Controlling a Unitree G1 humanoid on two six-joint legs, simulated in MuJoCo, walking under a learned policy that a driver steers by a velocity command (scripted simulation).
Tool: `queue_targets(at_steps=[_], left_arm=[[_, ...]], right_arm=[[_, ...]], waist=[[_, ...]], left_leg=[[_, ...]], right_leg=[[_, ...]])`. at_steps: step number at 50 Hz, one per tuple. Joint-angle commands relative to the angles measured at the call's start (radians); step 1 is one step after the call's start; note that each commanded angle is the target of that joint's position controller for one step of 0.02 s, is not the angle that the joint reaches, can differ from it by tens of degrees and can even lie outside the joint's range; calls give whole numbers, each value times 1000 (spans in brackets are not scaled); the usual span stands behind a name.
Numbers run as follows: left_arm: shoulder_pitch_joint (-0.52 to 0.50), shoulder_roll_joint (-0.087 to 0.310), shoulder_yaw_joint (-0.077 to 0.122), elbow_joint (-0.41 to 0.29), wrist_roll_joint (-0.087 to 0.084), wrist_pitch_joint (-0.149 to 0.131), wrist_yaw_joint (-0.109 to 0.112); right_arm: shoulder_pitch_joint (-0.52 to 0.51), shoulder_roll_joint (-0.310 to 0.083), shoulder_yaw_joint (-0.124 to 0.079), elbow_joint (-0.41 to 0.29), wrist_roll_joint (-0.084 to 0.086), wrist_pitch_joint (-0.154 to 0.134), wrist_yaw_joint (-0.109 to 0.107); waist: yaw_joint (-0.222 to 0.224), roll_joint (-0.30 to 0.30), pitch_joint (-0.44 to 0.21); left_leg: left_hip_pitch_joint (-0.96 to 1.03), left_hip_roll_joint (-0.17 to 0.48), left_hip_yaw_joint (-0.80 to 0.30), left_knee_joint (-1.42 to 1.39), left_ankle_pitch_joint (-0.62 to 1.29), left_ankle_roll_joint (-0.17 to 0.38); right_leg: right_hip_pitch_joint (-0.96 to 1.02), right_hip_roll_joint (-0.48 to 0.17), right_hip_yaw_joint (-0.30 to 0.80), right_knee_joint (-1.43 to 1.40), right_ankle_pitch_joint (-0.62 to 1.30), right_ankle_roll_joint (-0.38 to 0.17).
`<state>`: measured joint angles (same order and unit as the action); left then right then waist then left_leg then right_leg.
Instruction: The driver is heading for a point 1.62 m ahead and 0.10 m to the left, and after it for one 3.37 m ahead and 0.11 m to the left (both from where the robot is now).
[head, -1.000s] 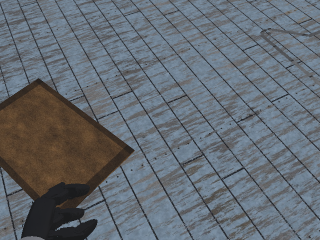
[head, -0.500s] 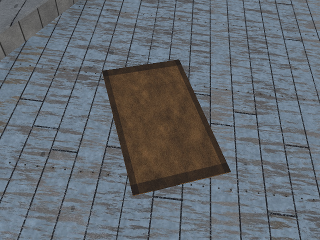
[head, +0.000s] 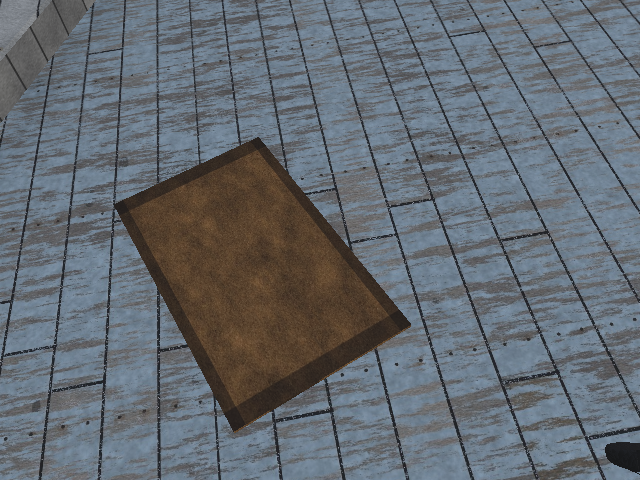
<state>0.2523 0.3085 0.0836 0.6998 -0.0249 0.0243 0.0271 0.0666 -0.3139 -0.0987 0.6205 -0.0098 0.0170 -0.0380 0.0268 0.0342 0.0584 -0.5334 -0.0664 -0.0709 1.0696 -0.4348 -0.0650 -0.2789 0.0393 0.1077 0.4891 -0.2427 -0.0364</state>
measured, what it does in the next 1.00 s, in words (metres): steps on the spot, turning left: left foot, then left foot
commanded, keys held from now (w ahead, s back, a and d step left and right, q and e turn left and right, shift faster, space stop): e+shift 0.14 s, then q+shift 0.70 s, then e+shift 0.16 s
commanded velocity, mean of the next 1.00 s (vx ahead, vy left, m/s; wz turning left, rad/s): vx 0.00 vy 0.00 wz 0.21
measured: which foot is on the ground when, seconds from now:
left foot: up 0.00-0.22, down 0.24-0.54, up 0.56-0.88, down 0.90-1.00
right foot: down 0.00-0.90, up 0.92-1.00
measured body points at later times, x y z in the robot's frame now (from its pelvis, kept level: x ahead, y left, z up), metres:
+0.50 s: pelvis +0.02 +0.03 -0.01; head +0.05 +0.03 +0.44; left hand +0.22 +0.28 -0.10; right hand +0.14 -0.26 -0.10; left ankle +0.06 +0.14 -0.74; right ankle -0.02 -0.09 -0.74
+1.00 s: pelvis +0.02 +0.08 -0.01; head +0.06 +0.11 +0.43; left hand +0.04 +0.40 -0.13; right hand +0.29 -0.11 -0.08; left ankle +0.02 +0.18 -0.74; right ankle -0.01 -0.08 -0.68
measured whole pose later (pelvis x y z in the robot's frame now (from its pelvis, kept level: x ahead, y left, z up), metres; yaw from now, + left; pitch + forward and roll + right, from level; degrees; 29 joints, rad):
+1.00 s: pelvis +0.02 +0.08 -0.01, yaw +16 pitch +2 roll +0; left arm 0.19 0.34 0.08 0.76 -0.02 0.01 0.00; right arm 0.10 -0.27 -0.05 0.56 -0.02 0.03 0.01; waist 0.03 -0.04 0.08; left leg -0.35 0.00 0.06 0.58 -0.26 0.04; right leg -0.40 -0.09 -0.03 1.03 -0.60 0.07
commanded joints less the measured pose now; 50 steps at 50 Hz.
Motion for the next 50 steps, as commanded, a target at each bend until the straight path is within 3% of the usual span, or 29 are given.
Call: queue_targets(at_steps=[1,7,9,11,12,13,14,15,16,18,19,23,26,27,28,29,30,31,32,34,37,42,44,45,46,47,48,49,50], left_arm=[[-56,172,50,-98,-4,4,21],[-99,201,66,-138,-4,22,13],[-125,178,53,-144,2,24,7],[-134,130,26,-137,1,25,6],[-90,75,3,-119,16,20,6],[-18,6,-21,-97,50,13,2],[23,35,-12,-105,53,5,1],[-16,84,-2,-98,64,-6,4],[-85,112,7,-95,60,-15,4],[-159,117,17,-116,54,-17,9],[-156,107,17,-118,46,-21,8],[-125,72,21,-99,24,-47,1],[-59,73,32,-64,18,-60,-12],[-66,123,46,-55,30,-55,-14],[-79,153,56,-54,44,-47,-14],[-119,131,50,-71,57,-45,-8],[-126,102,39,-89,51,-45,1],[-154,84,31,-98,40,-42,11],[-178,86,30,-97,28,-40,16],[-145,118,37,-83,26,-31,24],[-103,149,47,-73,35,-13,22],[-115,199,64,-62,1,-28,-13],[-95,171,50,-37,-21,-44,-26],[-55,135,34,-31,-4,-55,-33],[-64,34,-15,-84,61,-59,-33],[-107,112,8,-41,31,-45,-30],[-104,117,7,-29,-1,-28,-29],[-84,93,0,-15,-1,-18,-22],[-80,95,0,1,8,-8,-10]], right_arm=[[-51,-24,-6,-75,9,-28,7],[-32,-51,-14,-52,19,-48,24],[32,-76,-18,-23,20,-52,35],[63,-58,-11,-8,12,-61,47],[41,-38,1,-16,-4,-63,50],[7,-53,13,-38,-28,-65,52],[-66,-58,26,-40,-49,-66,53],[-102,-26,32,-52,-27,-66,55],[-67,-43,26,-47,-11,-61,54],[10,-165,-9,-36,20,-50,47],[24,-187,-18,-40,24,-45,39],[68,-154,-26,-67,37,-22,19],[37,-134,-31,-98,51,0,11],[30,-111,-26,-123,55,4,11],[65,-105,-22,-126,57,4,15],[114,-120,-31,-110,47,4,22],[128,-168,-49,-97,34,4,29],[134,-168,-54,-87,38,14,33],[131,-140,-44,-84,40,24,38],[79,-82,-18,-104,45,30,51],[16,-63,-1,-146,46,30,70],[49,-107,-18,-153,40,52,77],[145,-124,-36,-130,29,55,61],[221,-194,-56,-123,23,48,43],[195,-280,-50,-159,-8,32,23],[218,-148,-7,-142,-26,9,32],[166,-88,20,-112,-24,-9,40],[112,-64,26,-86,-11,-17,41],[63,-57,29,-79,-8,-20,37]], waist=[[-19,-138,-166],[-11,-213,-159],[-11,-244,-199],[-23,-234,-201],[-8,-188,-195],[42,-6,-193],[127,144,-109],[102,138,-63],[54,104,-47],[8,115,-36],[8,131,-34],[-7,162,-119],[18,114,-206],[-7,-17,-197],[-25,-202,-164],[-37,-302,-152],[-34,-195,-142],[-52,-123,-129],[-59,-96,-94],[-17,-131,-66],[26,-166,-81],[1,-193,-105],[-64,-132,-150],[-92,20,-210],[-56,314,-304],[-128,132,-403],[-91,95,-311],[-56,85,-234],[-45,81,-183]], left_leg=[[-91,-10,-27,-115,67,-22],[86,-41,-48,-390,102,-16],[151,-5,-23,-455,126,-6],[289,29,4,-632,293,24],[361,77,-55,-712,385,50],[395,228,-247,-772,511,97],[283,306,-377,-778,502,228],[206,282,-396,-801,323,262],[198,219,-348,-797,220,221],[205,181,-366,-791,148,189],[224,184,-391,-779,163,195],[371,189,-473,-687,442,246],[336,152,-444,-583,576,212],[203,81,-339,-507,475,164],[35,-16,-195,-389,222,105],[-87,-48,-94,-183,-150,54],[-128,16,-80,11,-185,23],[-130,47,-65,90,-142,4],[-153,76,-47,85,-75,-13],[-186,104,20,36,20,-35],[-117,129,82,-110,66,-32],[105,101,173,-356,119,28],[362,34,165,-583,241,93],[610,124,8,-637,641,151],[754,484,-399,-626,1062,373],[625,523,-354,-650,1008,457],[534,453,-218,-663,877,404],[482,373,-133,-682,698,329],[423,340,-80,-700,620,290]], right_leg=[[234,-196,285,-100,464,-169],[123,-159,407,-86,306,-148],[151,-173,389,-42,356,-139],[110,-150,361,-2,294,-107],[80,-114,333,7,162,-66],[49,-23,223,124,-81,-11],[15,13,139,95,-252,40],[56,-27,100,48,-157,73],[82,-18,84,7,-76,72],[75,6,39,28,-50,67],[46,12,15,40,-70,69],[-27,39,-7,60,-132,66],[119,-14,4,-59,16,41],[200,-97,75,-70,164,-12],[273,-228,195,-108,405,-104],[314,-402,308,-130,615,-216],[295,-454,293,-119,681,-251],[273,-421,217,-101,664,-225],[261,-368,133,-95,631,-187],[281,-312,26,-108,648,-169],[284,-306,-65,-118,601,-170],[218,-339,-178,-51,562,-116],[112,-284,-224,136,575,-57],[-78,-217,-268,323,349,26],[-355,-95,-249,626,-455,108],[-275,-119,-76,730,-490,119],[-248,-150,-58,702,-443,114],[-242,-160,-59,620,-401,111],[-217,-155,-60,576,-327,120]])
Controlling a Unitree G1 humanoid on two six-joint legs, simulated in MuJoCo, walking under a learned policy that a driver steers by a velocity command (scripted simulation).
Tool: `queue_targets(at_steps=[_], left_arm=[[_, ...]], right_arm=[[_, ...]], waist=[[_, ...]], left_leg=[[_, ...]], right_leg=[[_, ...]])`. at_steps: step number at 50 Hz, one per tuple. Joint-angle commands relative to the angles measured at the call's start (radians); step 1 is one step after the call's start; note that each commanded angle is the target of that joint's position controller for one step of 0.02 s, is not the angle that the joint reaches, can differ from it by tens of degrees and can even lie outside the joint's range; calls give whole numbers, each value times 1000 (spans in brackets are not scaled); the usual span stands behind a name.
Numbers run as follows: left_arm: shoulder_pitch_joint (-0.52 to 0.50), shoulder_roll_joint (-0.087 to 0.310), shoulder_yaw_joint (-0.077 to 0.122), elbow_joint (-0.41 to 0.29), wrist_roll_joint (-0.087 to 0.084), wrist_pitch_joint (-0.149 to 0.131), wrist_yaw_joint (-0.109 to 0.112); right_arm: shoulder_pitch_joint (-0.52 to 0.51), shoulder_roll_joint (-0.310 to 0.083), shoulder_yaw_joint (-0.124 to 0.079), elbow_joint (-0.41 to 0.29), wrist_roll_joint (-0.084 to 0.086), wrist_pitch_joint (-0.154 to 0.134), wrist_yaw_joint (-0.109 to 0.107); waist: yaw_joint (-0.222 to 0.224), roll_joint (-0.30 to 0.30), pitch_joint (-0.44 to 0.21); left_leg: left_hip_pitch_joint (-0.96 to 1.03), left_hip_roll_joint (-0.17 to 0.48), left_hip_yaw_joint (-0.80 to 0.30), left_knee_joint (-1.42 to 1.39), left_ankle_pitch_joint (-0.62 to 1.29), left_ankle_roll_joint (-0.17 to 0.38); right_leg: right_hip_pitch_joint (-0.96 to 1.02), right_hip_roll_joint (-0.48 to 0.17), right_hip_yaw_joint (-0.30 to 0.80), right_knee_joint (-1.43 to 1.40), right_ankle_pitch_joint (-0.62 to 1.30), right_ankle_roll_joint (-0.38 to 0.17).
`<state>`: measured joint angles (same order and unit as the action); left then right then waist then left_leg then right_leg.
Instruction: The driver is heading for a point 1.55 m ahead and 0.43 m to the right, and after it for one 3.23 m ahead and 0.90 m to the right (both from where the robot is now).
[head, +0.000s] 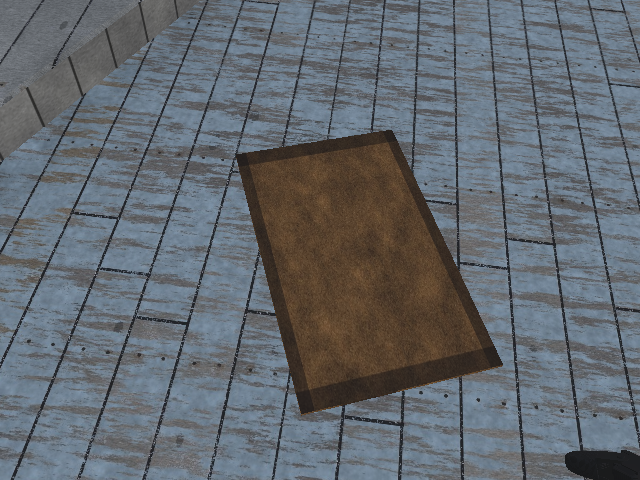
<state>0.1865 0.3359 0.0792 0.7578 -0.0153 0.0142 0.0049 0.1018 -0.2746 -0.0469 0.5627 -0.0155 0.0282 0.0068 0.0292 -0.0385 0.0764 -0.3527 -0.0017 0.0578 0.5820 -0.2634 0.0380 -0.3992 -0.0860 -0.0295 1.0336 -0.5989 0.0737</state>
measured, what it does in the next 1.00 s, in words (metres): walks ahead, turning right: right foot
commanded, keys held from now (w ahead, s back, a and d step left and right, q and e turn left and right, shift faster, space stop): w+e+shift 0.58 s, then w+q+shift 0.42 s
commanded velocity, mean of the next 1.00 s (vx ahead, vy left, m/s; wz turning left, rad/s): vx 0.76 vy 0.00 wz -0.32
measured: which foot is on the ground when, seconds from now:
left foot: down 0.00-0.58, up 0.60-1.00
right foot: up 0.00-0.54, down 0.56-1.00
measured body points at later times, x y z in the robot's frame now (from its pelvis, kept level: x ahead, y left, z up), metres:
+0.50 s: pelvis +0.15 -0.07 -0.01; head +0.15 -0.10 +0.44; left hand +0.40 +0.12 -0.08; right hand +0.08 -0.36 -0.14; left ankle +0.03 +0.10 -0.73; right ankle +0.22 -0.23 -0.69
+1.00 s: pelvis +0.48 -0.32 -0.02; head +0.51 -0.34 +0.43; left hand +0.56 -0.07 -0.15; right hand +0.52 -0.60 -0.15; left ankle +0.70 -0.35 -0.69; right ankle +0.25 -0.24 -0.72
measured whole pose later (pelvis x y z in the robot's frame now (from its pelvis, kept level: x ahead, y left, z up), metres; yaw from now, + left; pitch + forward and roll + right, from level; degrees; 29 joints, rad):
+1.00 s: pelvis +0.48 -0.32 -0.02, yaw -21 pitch +1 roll +0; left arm 0.45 0.23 0.01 0.90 0.03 -0.11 0.03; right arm 0.14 -0.27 -0.01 0.81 -0.01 -0.02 0.07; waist 0.01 0.03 0.06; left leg -0.72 -0.03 0.17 0.72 0.06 0.13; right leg 0.32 0.12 -0.21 0.15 -0.36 -0.05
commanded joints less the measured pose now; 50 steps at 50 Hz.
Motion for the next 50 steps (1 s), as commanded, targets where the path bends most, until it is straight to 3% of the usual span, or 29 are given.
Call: queue_targets(at_steps=[1,2,4,7,11,12,13,15,22,24,25,26,27,28,29,30,31,32,33,34,35,37,40,42,43,45,46,48,50], left_arm=[[23,100,14,-46,-1,8,12],[40,120,23,-43,-12,9,7],[6,120,28,-67,-25,1,4],[1,88,31,-75,-22,-21,8],[24,49,32,-86,-18,-27,0],[-7,39,26,-80,92,7,-53],[-19,18,24,-95,79,22,-80],[-34,19,23,-108,50,29,-101],[-165,28,5,-165,46,24,-116],[-191,28,-1,-169,38,23,-112],[-189,29,-4,-174,39,22,-107],[-141,41,0,-162,33,20,-93],[-16,61,12,-126,22,13,-74],[198,83,32,-63,12,-4,-54],[414,167,67,15,26,-11,-36],[304,325,92,1,30,-3,-28],[283,282,79,-49,36,-16,-29],[298,248,69,-20,50,-22,-22],[294,202,54,-4,66,-40,-16],[225,160,40,-9,58,-54,-13],[171,117,23,-17,54,-71,-14],[173,63,1,1,44,-103,-18],[223,67,-2,32,41,-127,-25],[222,41,-14,41,40,-133,-24],[247,30,-23,48,37,-140,-21],[265,0,-41,72,34,-141,-9],[244,11,-44,70,36,-141,-1],[229,59,-41,69,32,-146,25],[187,125,-21,66,50,-126,60]], right_arm=[[70,-161,-46,2,5,-32,-12],[105,-189,-59,19,9,-35,-17],[125,-171,-55,36,10,-63,-27],[135,-136,-52,68,4,-106,-38],[148,-128,-60,93,6,-126,-40],[197,-146,-54,122,-36,-108,-22],[195,-152,-60,123,-40,-105,-15],[192,-155,-60,129,-33,-109,-14],[240,-183,-71,184,-37,-113,-24],[252,-187,-73,201,-41,-100,-20],[259,-202,-74,208,-40,-93,-17],[251,-221,-76,214,-36,-85,-13],[248,-246,-81,218,-26,-75,-6],[206,-267,-81,205,-7,-61,5],[183,-220,-60,182,-11,-63,14],[184,-47,-17,72,-13,-92,23],[70,-109,-14,45,-32,-104,16],[27,-138,-18,47,-15,-110,12],[92,-128,-13,98,-4,-112,5],[123,-103,-5,122,-16,-105,9],[179,-93,0,156,-19,-88,20],[207,-89,-6,203,2,-55,40],[104,-70,-5,201,22,-38,52],[60,-63,-2,209,27,-43,53],[20,-47,8,189,22,-52,57],[-52,-39,21,170,12,-66,63],[-54,-36,29,169,13,-69,65],[15,-50,31,189,15,-62,65],[179,-117,13,219,3,-50,59]], waist=[[-56,184,-194],[-68,187,-176],[-84,200,-104],[-66,164,-57],[-44,139,-28],[-46,37,-9],[-42,90,9],[-33,136,16],[-53,143,85],[-64,129,94],[-57,133,94],[-26,134,56],[37,122,-29],[157,77,-144],[239,-37,-227],[94,-408,-222],[123,-178,-237],[120,-67,-175],[65,35,-111],[19,49,-114],[-19,8,-96],[-36,24,-41],[-8,5,53],[0,-5,49],[4,-42,65],[9,-16,84],[-4,-7,67],[-52,-40,-17],[-162,-98,-93]], left_leg=[[213,265,-189,-271,246,187],[208,274,-213,-343,-80,187],[241,324,-309,-454,-419,167],[337,352,-275,-502,-413,130],[351,356,-143,-524,-349,113],[275,347,-74,-529,-356,96],[250,339,-38,-525,-345,87],[247,354,-1,-524,-348,80],[403,390,163,-547,-295,52],[465,368,227,-517,-196,47],[465,372,261,-466,-33,45],[479,358,299,-361,303,38],[470,348,324,-153,670,40],[368,329,341,155,896,32],[101,281,313,530,675,-5],[-395,46,185,849,-242,-78],[-502,44,-43,943,-210,-70],[-526,85,-52,944,-118,-43],[-468,137,-56,883,-46,-18],[-405,163,-75,816,7,-5],[-321,181,-102,787,63,-2],[-290,163,-150,736,109,-5],[-380,96,-143,597,205,1],[-401,39,-68,501,285,22],[-407,45,-33,435,320,33],[-393,22,60,310,353,53],[-331,-1,103,226,368,67],[-191,-71,167,167,373,90],[-21,-111,166,122,307,127]], right_leg=[[-88,5,27,73,100,14],[-120,7,24,102,161,6],[-258,-11,61,112,258,-21],[-408,-33,115,104,362,-46],[-485,-61,104,127,429,-28],[-444,-18,42,130,420,-30],[-451,-22,37,124,445,-34],[-470,-35,44,109,497,-44],[-446,-73,-40,-129,427,-152],[-409,-52,-98,-186,356,-197],[-350,-35,-126,-219,302,-223],[-250,21,-173,-235,236,-250],[-81,106,-218,-232,183,-274],[200,186,-227,-303,244,-297],[507,176,-67,-388,140,-310],[685,-88,602,-707,-245,-411],[689,-177,780,-834,-139,-376],[645,-208,658,-808,44,-336],[533,-186,517,-742,255,-293],[431,-145,429,-746,211,-259],[319,-120,371,-773,236,-227],[257,-88,247,-819,361,-155],[273,-54,57,-904,619,-79],[337,0,-77,-922,814,-48],[346,-17,-109,-924,968,-47],[393,-8,-174,-944,1155,-43],[407,-8,-197,-948,1259,-38],[485,-41,-225,-849,1741,-23],[545,-102,-207,-620,1955,-16]])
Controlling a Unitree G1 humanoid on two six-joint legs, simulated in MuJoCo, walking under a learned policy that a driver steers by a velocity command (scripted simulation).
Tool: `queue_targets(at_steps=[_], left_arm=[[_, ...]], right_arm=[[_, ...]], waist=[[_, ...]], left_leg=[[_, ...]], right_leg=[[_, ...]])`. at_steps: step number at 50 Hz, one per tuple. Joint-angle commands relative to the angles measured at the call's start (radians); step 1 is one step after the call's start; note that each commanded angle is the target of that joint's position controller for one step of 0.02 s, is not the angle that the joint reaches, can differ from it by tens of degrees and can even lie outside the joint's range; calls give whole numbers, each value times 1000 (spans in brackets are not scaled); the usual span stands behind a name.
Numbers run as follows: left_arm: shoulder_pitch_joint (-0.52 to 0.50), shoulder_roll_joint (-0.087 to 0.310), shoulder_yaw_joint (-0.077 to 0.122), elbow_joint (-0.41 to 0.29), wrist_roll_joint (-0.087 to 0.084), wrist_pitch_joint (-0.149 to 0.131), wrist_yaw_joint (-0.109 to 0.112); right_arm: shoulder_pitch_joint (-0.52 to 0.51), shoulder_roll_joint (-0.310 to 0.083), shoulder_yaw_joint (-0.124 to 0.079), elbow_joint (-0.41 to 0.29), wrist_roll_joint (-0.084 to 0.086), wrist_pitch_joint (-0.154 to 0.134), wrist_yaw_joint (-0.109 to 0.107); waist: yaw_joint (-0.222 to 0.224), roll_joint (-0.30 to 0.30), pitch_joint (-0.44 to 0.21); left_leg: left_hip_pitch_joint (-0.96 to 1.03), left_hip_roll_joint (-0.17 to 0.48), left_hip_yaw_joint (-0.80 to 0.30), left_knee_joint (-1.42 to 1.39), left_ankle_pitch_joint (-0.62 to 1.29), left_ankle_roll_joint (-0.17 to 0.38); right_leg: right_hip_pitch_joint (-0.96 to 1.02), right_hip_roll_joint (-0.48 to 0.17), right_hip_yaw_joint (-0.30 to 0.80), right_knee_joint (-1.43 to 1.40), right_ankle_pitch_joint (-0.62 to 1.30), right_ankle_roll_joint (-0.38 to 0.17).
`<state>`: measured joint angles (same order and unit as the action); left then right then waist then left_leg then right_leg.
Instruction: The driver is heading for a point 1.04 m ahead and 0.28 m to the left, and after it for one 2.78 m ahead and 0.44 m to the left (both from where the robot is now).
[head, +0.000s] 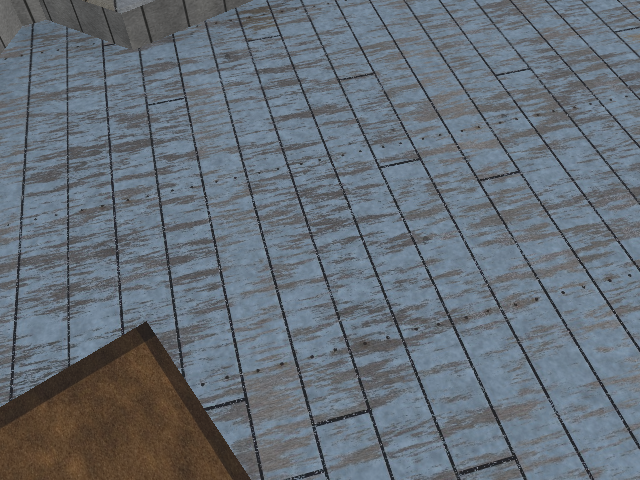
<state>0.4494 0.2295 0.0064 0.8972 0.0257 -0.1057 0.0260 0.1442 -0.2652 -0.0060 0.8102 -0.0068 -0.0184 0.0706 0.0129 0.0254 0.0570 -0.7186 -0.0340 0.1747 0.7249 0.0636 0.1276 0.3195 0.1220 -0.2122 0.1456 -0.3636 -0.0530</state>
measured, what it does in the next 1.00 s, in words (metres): walks ahead, turning left: left foot, then right foot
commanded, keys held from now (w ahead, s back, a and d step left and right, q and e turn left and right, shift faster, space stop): w+q+shift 0.34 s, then s+q+shift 0.40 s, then w+q+shift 0.02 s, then w+e+shift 0.24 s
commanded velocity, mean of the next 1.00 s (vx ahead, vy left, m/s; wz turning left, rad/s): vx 0.53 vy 0.00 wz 0.73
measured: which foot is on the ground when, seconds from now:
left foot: up 0.00-0.04, down 0.06-0.44, up 0.46-0.78, down 0.80-1.00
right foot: down 0.00-0.04, up 0.06-0.44, down 0.46-0.80, up 0.82-1.00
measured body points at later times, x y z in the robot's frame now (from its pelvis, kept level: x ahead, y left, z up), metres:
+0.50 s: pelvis +0.46 -0.02 +0.00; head +0.51 +0.01 +0.45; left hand +0.64 +0.28 -0.05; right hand +0.56 -0.30 -0.12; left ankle +0.23 +0.01 -0.64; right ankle +0.65 -0.10 -0.71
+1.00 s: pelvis +0.63 +0.05 +0.02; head +0.62 +0.07 +0.47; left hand +0.53 +0.34 -0.09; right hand +0.90 -0.06 -0.07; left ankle +0.59 +0.15 -0.71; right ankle +0.73 -0.05 -0.62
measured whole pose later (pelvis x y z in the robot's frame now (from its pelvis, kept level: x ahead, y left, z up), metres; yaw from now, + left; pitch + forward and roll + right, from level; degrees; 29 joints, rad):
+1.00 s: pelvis +0.63 +0.05 +0.02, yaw +45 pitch +1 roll -1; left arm 0.17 0.30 0.07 0.79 -0.01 -0.02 -0.03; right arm 0.30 -0.26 -0.04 0.65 -0.02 -0.03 -0.02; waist -0.01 -0.01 0.00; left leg -0.34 0.01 0.06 0.54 -0.23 0.05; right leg -0.59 -0.07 -0.02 1.19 -0.34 -0.02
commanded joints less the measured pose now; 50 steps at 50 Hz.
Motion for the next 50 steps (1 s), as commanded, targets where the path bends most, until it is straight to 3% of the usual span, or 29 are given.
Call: queue_targets(at_steps=[1,2,3,4,5,6,7,9,12,15,18,21,22,23,24,25,26,28,30,32,37,40,41,42,43,44,46,49,50], left_arm=[[-140,249,61,-92,18,11,46],[-270,280,74,-128,21,27,47],[-367,209,61,-136,14,27,18],[-377,48,16,-222,22,1,-3],[-231,29,-11,-297,-9,-18,-20],[-244,106,-15,-280,18,-39,-31],[-267,146,-6,-265,29,-40,-36],[-301,135,-17,-275,65,0,-34],[-418,122,-35,-331,52,35,-42],[-565,68,-55,-388,10,35,-48],[-592,84,-49,-399,7,24,-41],[-424,158,-17,-368,22,-8,-4],[-277,218,39,-364,-40,-44,6],[-85,254,42,-293,-37,-37,12],[-41,256,39,-303,17,-20,-1],[-104,240,58,-308,8,5,-4],[-190,163,50,-331,4,24,9],[-305,111,41,-318,-11,47,26],[-458,126,52,-317,-21,48,23],[-490,160,76,-298,-20,52,32],[-525,179,92,-263,-67,53,28],[-412,207,103,-213,-59,63,-7],[-346,164,88,-206,-33,77,-22],[-351,135,70,-265,-48,74,-31],[-418,204,86,-253,-89,63,-45],[-415,215,92,-252,-99,55,-54],[-345,195,92,-197,-54,54,-52],[-297,173,93,-161,-57,67,-51],[-276,125,70,-145,46,103,-79]], right_arm=[[338,-183,-53,33,-7,2,-12],[604,-231,-83,108,-1,4,-24],[670,-229,-94,151,18,7,-42],[530,-229,-95,150,7,16,-47],[399,-247,-97,89,-7,12,-58],[345,-186,-94,52,-13,9,-67],[291,-135,-83,49,-20,5,-68],[263,-145,-75,46,-10,-31,-75],[249,-178,-83,33,-3,-70,-69],[306,-174,-95,43,15,-72,-59],[354,-204,-113,53,12,-59,-54],[347,-233,-126,59,16,-48,-72],[267,-88,-83,7,73,-38,-78],[255,-15,-54,-32,16,-29,-86],[397,-38,-49,-85,37,-35,-85],[379,-144,-64,-111,54,-22,-86],[272,-188,-80,-139,61,-2,-91],[130,-180,-94,-175,48,37,-112],[253,-75,-68,-212,53,63,-100],[233,-83,-76,-228,42,62,-93],[276,-147,-105,-204,28,79,-38],[166,-183,-139,-266,18,87,-65],[242,-275,-166,-255,28,81,-84],[271,-320,-154,-273,9,48,-83],[283,-246,-127,-258,18,13,-78],[257,-239,-118,-239,19,-10,-82],[156,-191,-99,-238,12,-23,-89],[110,-180,-93,-239,-16,-46,-101],[151,-193,-88,-219,-55,-38,-91]], waist=[[-248,-151,-155],[-395,-132,-213],[-411,61,-150],[-226,268,-66],[-93,265,-218],[-86,33,-154],[-29,-139,-38],[30,-186,65],[15,-124,113],[-86,-24,82],[-145,8,22],[-67,52,-116],[73,10,-264],[111,-111,-426],[45,-327,-622],[45,-311,-648],[55,-249,-495],[30,-76,-206],[-92,-232,-104],[-93,-193,-133],[-117,-142,-175],[-92,4,-143],[-94,275,-127],[-85,407,-211],[-135,245,-176],[-102,230,-112],[-45,123,-114],[-25,87,-104],[-25,45,-106]], left_leg=[[536,-108,32,-18,-51,58],[755,-54,-82,-75,-70,131],[877,-1,-169,-157,-74,177],[945,51,-445,-50,92,254],[1042,221,-894,-297,-278,407],[931,266,-1015,-498,-604,371],[733,241,-950,-556,-674,306],[480,157,-813,-564,-523,261],[229,59,-644,-627,-353,235],[284,-1,-558,-579,-107,151],[497,1,-552,-458,218,96],[609,-50,-561,-89,552,-32],[437,-65,-626,165,273,-105],[255,-140,-459,431,-641,-144],[31,-164,-424,736,-862,-183],[-5,-34,-391,838,-725,-221],[-64,16,-332,804,-658,-243],[-69,56,-231,766,-586,-253],[46,139,-249,561,-573,-263],[160,134,-217,348,-406,-242],[471,87,-130,-10,-127,-142],[600,37,-134,-58,-219,-14],[680,166,-354,-210,-241,85],[764,387,-916,-480,-871,300],[712,413,-951,-590,-1102,264],[660,410,-892,-565,-1068,202],[560,350,-688,-494,-883,109],[484,319,-494,-539,-788,58],[442,309,-404,-594,-711,38]], right_leg=[[-218,-309,-11,496,1727,107],[-361,-284,11,894,1598,96],[-617,-100,5,1371,593,67],[-1031,31,152,1677,-104,84],[-1210,-7,347,1693,-126,86],[-1215,-74,385,1558,-43,48],[-1159,-117,361,1436,27,40],[-1061,-177,346,1265,23,77],[-900,-234,263,915,145,129],[-797,-209,216,592,399,128],[-775,-132,191,429,457,101],[-534,-41,219,256,469,70],[-189,-154,357,224,648,25],[90,-391,454,437,1082,-18],[309,-697,806,497,1370,-196],[230,-691,813,438,1210,-231],[109,-590,639,411,1103,-197],[-217,-436,419,275,968,-121],[-474,-478,314,199,929,-143],[-527,-417,188,196,861,-124],[-596,-415,48,332,665,-83],[-698,-422,49,454,194,-26],[-820,-306,-27,769,-194,20],[-1084,-127,122,1071,-413,40],[-1155,-169,235,1147,-327,14],[-1182,-195,243,1161,-253,-15],[-1101,-249,253,1093,-94,-2],[-1056,-237,258,1066,109,44],[-997,-204,241,1024,150,69]])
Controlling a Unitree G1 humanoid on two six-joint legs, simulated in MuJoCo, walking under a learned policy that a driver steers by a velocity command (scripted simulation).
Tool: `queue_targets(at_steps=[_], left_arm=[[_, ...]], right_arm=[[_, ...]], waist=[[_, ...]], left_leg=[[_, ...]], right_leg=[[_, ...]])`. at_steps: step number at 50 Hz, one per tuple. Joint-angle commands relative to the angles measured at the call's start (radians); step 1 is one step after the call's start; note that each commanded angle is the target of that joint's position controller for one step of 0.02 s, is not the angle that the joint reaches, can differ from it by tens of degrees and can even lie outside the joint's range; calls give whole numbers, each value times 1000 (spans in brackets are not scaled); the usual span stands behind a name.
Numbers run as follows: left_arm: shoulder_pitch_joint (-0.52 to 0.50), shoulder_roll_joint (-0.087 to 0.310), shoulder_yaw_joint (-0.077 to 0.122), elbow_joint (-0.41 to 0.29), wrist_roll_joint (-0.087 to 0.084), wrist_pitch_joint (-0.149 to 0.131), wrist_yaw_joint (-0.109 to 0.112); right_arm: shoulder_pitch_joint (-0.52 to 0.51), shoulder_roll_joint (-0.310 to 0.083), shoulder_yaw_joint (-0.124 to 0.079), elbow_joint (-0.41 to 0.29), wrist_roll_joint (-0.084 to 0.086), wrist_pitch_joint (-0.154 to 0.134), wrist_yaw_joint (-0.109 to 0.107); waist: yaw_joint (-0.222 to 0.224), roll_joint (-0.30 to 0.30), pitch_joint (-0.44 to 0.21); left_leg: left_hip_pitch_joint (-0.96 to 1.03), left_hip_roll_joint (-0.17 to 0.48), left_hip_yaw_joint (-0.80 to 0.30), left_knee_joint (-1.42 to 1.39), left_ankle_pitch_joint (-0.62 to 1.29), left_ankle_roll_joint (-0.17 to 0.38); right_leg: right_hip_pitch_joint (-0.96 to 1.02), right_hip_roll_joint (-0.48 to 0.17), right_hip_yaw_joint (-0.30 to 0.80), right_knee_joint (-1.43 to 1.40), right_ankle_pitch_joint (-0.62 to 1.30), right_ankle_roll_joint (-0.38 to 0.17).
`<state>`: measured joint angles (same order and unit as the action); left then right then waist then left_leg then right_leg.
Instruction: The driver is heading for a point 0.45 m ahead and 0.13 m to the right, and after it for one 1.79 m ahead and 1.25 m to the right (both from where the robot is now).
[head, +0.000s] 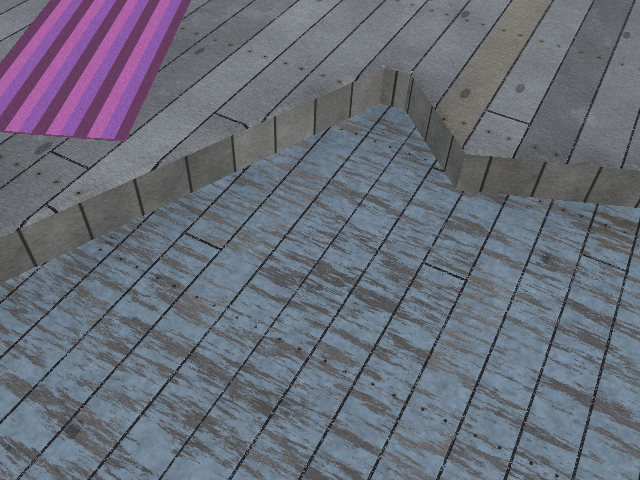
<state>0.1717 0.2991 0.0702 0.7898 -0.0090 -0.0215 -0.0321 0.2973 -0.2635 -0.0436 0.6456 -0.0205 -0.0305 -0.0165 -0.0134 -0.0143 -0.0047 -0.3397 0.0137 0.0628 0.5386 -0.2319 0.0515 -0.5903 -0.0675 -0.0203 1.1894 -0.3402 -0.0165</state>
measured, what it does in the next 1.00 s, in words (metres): walks ahead, turning right: right foot, then left foot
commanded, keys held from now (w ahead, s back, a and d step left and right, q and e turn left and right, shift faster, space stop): w+e+shift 0.36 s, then w+q+shift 0.08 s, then w+e+shift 0.56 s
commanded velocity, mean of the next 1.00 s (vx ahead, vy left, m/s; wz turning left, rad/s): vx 0.91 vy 0.00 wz -0.68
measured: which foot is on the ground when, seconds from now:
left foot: down 0.00-0.30, up 0.32-0.72, down 0.74-1.00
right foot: up 0.00-0.26, down 0.28-0.74, up 0.76-1.00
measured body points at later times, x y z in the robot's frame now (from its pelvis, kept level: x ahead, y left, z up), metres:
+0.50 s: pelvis +0.26 -0.16 +0.00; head +0.26 -0.19 +0.45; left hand +0.30 +0.10 -0.11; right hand +0.38 -0.44 -0.09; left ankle +0.34 -0.02 -0.64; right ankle +0.16 -0.18 -0.74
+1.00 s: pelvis +0.66 -0.34 +0.00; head +0.66 -0.35 +0.45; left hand +0.99 -0.30 -0.07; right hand +0.44 -0.54 -0.13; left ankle +0.66 -0.22 -0.74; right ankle +0.65 -0.49 -0.64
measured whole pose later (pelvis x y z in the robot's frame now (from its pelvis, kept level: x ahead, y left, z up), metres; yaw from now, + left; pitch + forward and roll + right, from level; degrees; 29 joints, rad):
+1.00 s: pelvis +0.66 -0.34 +0.00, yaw -45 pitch +1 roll +3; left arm 0.08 0.33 0.05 0.68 0.03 0.00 -0.07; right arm 0.45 -0.31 -0.07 0.90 -0.03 -0.11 0.00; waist -0.05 -0.05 0.01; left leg -0.02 -0.03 0.25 0.33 -0.32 0.02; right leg -0.77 -0.09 -0.01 1.18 -0.08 -0.10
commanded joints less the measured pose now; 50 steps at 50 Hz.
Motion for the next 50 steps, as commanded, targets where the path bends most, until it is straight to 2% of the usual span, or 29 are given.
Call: queue_targets(at_steps=[1,3,5,9,12,13,14,15,16,17,18,19,20,22,24,25,28,31,34,35,36,37,38,39,40,41,43,45,50], left_arm=[[13,52,10,-36,72,35,-36],[12,63,15,-46,47,47,-54],[0,66,17,-60,38,49,-63],[8,70,19,-89,33,54,-66],[55,75,22,-85,25,51,-52],[169,69,25,-37,28,45,-43],[411,103,44,56,31,33,-26],[458,142,39,68,22,18,-14],[348,235,46,-2,0,14,-6],[299,255,59,-53,20,4,1],[290,228,58,-56,33,-3,8],[308,215,57,-42,37,-14,14],[320,158,39,-30,31,-31,17],[293,100,19,-26,20,-55,26],[395,49,4,18,8,-70,21],[408,78,11,21,7,-72,24],[398,85,13,35,2,-68,32],[387,105,17,60,-2,-70,42],[304,175,32,58,-2,-80,38],[276,205,41,56,17,-79,35],[203,212,44,43,30,-77,33],[206,97,19,22,43,-82,32],[294,-51,-16,-49,-15,-84,18],[280,31,-18,-34,-4,-73,24],[217,75,-9,-20,14,-58,21],[174,76,-8,-22,26,-44,9],[126,37,-17,-55,47,-15,-18],[70,2,-31,-96,48,13,-34],[-124,21,-45,-179,30,25,-55]], right_arm=[[-11,-197,-55,-44,-38,-28,5],[-24,-191,-55,-36,-25,-34,16],[-49,-190,-57,-30,-21,-41,16],[-101,-193,-66,-10,-25,-47,4],[-116,-186,-68,8,-31,-28,13],[-143,-167,-64,8,-30,-18,17],[-168,-122,-48,1,-46,-7,20],[-228,-10,-4,-45,-52,-11,33],[-229,36,15,-152,-35,-30,47],[-241,-57,3,-136,-56,-56,51],[-264,-98,-7,-109,-57,-73,54],[-224,-116,-10,-76,-52,-78,52],[-237,-111,-8,-60,-51,-71,52],[-221,-84,1,-31,-31,-31,71],[-291,-70,7,-36,-30,-11,75],[-327,-50,16,-60,-27,-12,78],[-425,-22,37,-88,-22,-27,81],[-513,-40,41,-122,-12,-32,74],[-316,-113,14,-76,-5,-33,41],[-128,-170,-10,-25,6,-34,19],[119,-208,-33,44,13,-30,-6],[306,-275,-58,73,-17,-35,-29],[207,-327,-63,54,-53,-43,-17],[41,-243,-60,23,-46,-39,-3],[-40,-144,-39,13,-37,-41,1],[-32,-94,-30,43,-34,-44,4],[11,-61,-15,106,-34,-63,2],[46,-60,-14,152,-4,-88,14],[48,-80,-16,182,-8,-116,28]], waist=[[14,92,-22],[24,116,-12],[39,129,-4],[67,154,36],[73,100,74],[122,4,81],[212,-183,37],[207,-397,96],[112,-605,58],[112,-371,39],[111,-153,2],[83,-32,-15],[85,29,5],[66,-41,25],[91,16,86],[90,-5,77],[95,-7,91],[106,-54,114],[-5,-91,-3],[-91,-95,-102],[-224,-78,-197],[-259,46,-311],[-90,432,-398],[-52,316,-276],[-38,150,-142],[-31,30,-62],[6,48,15],[24,77,71],[35,42,138]], left_leg=[[60,258,-226,-429,-387,100],[75,282,-142,-449,-391,79],[93,294,-66,-459,-408,46],[123,320,49,-472,-463,13],[208,330,104,-353,-474,18],[182,275,176,-166,-383,12],[105,191,227,246,-104,6],[-199,99,175,641,-182,-15],[-567,-91,5,819,-328,-67],[-685,-25,-79,909,-264,-65],[-657,26,-117,876,-144,-49],[-590,78,-109,798,-50,-41],[-528,107,-95,728,10,-36],[-480,119,-74,657,109,-42],[-527,102,-37,594,126,-38],[-528,84,-19,517,146,-46],[-470,36,15,294,208,-63],[-355,4,23,105,276,-45],[-7,-75,10,48,211,-2],[194,-92,-6,70,120,7],[443,-43,-19,62,71,8],[665,174,-264,77,-340,14],[765,418,-880,-234,-701,74],[623,410,-993,-360,-816,111],[478,382,-787,-321,-702,118],[345,346,-628,-315,-507,109],[200,296,-394,-336,-286,72],[155,285,-247,-391,-169,42],[139,190,112,-455,186,-10]], right_leg=[[-83,-13,38,-45,155,45],[-81,-32,29,-116,194,59],[-48,-48,15,-218,209,53],[75,-68,-70,-378,97,-26],[110,-48,-137,-461,14,-95],[210,-9,-157,-546,28,-115],[381,99,-156,-591,-98,-131],[422,-18,177,-675,-256,-172],[569,-115,794,-1050,-451,-278],[674,-221,875,-1121,-452,-300],[668,-217,795,-1037,-369,-279],[627,-210,662,-981,-283,-251],[586,-167,535,-969,-165,-204],[546,-116,419,-1048,-135,-148],[587,-63,309,-1047,188,-136],[601,-66,301,-1056,271,-161],[603,-27,242,-1058,492,-202],[620,-56,264,-1104,642,-216],[621,-62,253,-925,1123,-163],[589,-54,255,-726,1182,-145],[473,-18,244,-457,1087,-132],[284,57,215,-83,687,-130],[-4,206,184,210,-91,-109],[-112,143,174,280,-15,-128],[-121,71,141,256,69,-124],[-88,34,124,212,100,-122],[-56,-18,125,161,103,-104],[-105,-68,114,127,126,-89],[-157,-48,15,-84,370,-85]])
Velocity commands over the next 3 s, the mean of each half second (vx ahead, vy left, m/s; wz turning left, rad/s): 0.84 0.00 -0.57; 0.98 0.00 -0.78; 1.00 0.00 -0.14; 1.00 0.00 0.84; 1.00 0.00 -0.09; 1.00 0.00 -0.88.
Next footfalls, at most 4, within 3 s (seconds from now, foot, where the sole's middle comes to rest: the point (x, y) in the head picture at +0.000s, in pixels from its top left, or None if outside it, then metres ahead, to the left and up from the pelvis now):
0.28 right None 0.19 -0.19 -0.77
0.74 left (426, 403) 0.69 -0.24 -0.77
1.20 right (591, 334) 0.88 -0.68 -0.77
1.64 left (611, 237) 1.20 -0.84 -0.77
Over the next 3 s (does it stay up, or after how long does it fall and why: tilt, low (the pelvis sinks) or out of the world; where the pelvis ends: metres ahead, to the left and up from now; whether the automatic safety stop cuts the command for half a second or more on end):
stays up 2.22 -1.47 0.14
